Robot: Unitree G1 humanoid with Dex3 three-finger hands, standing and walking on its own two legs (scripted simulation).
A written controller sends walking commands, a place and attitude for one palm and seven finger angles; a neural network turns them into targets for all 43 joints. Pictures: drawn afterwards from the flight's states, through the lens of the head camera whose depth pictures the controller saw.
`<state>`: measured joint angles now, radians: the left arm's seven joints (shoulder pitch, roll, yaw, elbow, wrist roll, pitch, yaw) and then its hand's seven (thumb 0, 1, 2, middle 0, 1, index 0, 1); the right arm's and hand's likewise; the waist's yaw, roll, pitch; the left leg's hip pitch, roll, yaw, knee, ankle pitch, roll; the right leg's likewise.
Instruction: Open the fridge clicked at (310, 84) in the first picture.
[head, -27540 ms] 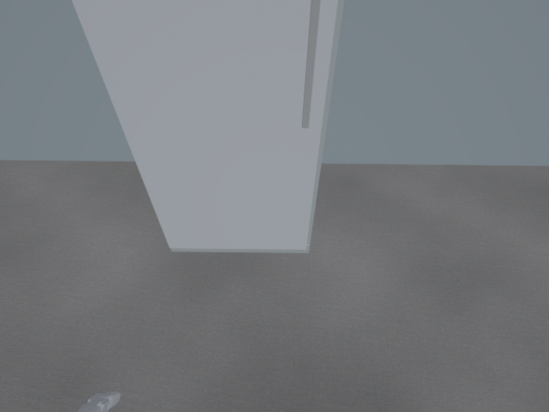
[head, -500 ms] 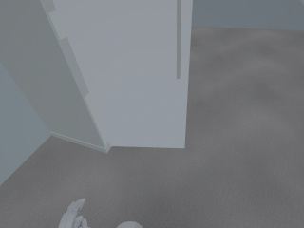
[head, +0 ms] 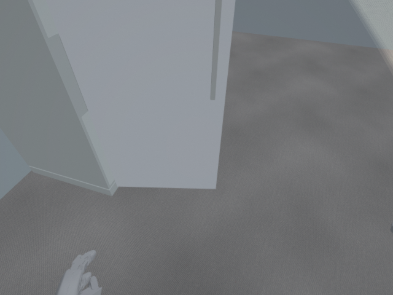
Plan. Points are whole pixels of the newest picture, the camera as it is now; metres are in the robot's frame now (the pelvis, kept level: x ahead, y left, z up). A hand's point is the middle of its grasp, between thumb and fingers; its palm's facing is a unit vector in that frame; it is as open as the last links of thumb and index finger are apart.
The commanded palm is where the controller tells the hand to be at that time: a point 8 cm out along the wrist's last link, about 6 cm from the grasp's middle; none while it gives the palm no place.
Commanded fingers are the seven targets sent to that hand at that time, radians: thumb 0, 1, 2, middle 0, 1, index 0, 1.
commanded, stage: stop stepping back and stand still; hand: right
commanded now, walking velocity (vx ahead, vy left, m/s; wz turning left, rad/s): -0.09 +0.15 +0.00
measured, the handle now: (215, 49) +0.81 -0.03 +0.16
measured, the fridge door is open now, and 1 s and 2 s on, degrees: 74 74 74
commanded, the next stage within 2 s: let the arm hang, fingers relaxed in 0.54 s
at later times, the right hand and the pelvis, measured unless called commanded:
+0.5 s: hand (368, 187) +0.26 -0.26 +0.16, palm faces +0.41 +0.79 -0.46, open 7.4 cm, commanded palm +0.19 -0.30 +0.20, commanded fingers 0.00 -0.90 -0.90 0.20 0.30 0.20 0.30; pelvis +0.04 +0.00 +0.02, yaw +1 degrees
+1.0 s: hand out of the picture +0.02 -0.19 -0.16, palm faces -0.01 +0.99 -0.14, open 7.3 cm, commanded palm none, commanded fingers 0.00 -0.90 -0.90 0.20 0.30 0.20 0.30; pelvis -0.01 -0.01 +0.02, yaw -1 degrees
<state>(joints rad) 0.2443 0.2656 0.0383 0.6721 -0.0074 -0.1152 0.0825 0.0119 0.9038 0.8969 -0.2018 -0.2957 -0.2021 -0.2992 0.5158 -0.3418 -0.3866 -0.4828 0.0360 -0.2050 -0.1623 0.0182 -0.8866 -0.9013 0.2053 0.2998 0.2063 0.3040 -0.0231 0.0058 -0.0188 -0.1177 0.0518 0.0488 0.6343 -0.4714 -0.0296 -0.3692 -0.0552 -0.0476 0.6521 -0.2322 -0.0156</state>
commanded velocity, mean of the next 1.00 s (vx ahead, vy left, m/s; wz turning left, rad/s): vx -0.02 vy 0.01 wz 0.00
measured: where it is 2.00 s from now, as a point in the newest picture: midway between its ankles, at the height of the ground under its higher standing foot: outside the picture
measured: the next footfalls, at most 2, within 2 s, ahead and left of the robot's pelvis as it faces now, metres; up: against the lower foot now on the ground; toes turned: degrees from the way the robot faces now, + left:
none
